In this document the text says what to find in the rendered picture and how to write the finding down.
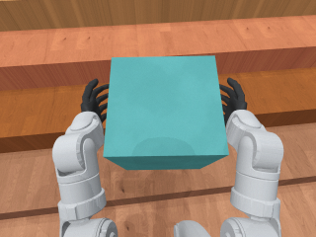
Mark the robot left hand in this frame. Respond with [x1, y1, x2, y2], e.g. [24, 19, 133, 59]
[80, 78, 110, 123]

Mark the carton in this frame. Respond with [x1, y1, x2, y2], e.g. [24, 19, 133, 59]
[103, 55, 229, 171]

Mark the robot right hand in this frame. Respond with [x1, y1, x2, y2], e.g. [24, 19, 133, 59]
[219, 77, 248, 126]

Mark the robot left forearm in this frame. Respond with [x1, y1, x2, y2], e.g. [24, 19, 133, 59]
[52, 112, 107, 237]

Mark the robot right forearm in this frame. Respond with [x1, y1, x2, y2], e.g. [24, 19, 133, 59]
[225, 110, 284, 237]

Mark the robot right upper arm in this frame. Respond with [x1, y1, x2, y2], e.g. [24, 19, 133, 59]
[220, 217, 278, 237]

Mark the robot left upper arm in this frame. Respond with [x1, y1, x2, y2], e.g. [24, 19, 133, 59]
[63, 217, 119, 237]

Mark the robot right thigh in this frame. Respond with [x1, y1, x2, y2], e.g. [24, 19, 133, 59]
[173, 220, 211, 237]

